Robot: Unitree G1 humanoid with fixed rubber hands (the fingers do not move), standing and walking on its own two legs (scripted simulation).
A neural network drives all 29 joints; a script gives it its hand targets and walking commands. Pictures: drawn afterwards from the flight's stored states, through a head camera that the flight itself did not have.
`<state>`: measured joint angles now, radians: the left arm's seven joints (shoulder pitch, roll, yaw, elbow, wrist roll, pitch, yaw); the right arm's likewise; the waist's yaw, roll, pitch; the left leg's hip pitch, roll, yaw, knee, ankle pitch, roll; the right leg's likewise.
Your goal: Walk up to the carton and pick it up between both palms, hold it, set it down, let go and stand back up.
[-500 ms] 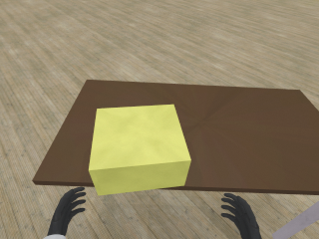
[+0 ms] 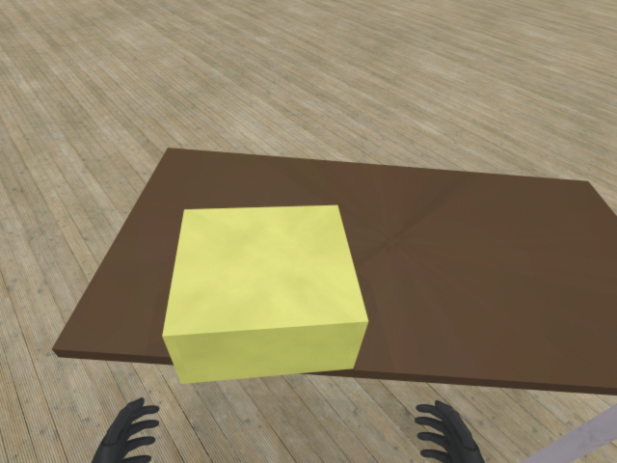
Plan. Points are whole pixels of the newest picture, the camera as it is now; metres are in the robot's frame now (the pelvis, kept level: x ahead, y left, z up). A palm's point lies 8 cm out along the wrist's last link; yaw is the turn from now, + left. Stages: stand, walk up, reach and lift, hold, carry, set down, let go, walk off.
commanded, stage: set down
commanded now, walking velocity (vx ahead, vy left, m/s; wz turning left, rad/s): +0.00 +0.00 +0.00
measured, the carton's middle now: (266, 286) +0.40 +0.09 -0.03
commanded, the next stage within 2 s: let go in 1.54 s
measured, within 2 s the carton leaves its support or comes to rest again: neither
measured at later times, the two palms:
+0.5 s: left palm (111, 459) +0.15 +0.26 -0.08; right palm out of the picture +0.14 -0.20 -0.08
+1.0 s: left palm out of the picture +0.14 +0.26 -0.09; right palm out of the picture +0.13 -0.17 -0.09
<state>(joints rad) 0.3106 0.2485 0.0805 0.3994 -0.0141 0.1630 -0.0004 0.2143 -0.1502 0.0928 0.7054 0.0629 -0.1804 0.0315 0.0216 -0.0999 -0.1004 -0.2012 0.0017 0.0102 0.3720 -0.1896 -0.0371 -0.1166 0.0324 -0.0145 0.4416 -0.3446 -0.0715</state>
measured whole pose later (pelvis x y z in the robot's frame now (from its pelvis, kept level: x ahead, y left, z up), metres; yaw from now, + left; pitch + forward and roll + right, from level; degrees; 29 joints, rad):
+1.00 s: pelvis -0.04 +0.04 +0.00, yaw -2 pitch +1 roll +0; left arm 0.07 0.21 0.02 0.45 0.02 0.53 0.02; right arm 0.01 -0.11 -0.03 0.80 0.06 0.15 0.05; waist 0.01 -0.04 0.02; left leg -0.27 0.01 0.03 0.41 -0.16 0.01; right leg -0.15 0.04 0.01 0.39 -0.25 -0.02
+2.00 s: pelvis -0.04 +0.04 +0.00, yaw -4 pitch +1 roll +0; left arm 0.17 0.25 -0.03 0.44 -0.01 0.25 -0.01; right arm 0.08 -0.15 -0.08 0.88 -0.05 -0.20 0.06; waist 0.00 -0.06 -0.05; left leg -0.26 0.01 0.07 0.42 -0.17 0.02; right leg -0.18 0.03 0.05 0.43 -0.26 -0.01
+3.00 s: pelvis -0.01 +0.07 +0.00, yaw +2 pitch +1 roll -1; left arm 0.39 0.20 0.02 0.92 0.02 -0.02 0.05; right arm 0.31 -0.14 -0.07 0.99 -0.02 -0.01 0.00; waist 0.01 0.00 -0.03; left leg -0.29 -0.06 -0.02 0.52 -0.25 0.06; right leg -0.12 -0.03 -0.05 0.44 -0.34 0.02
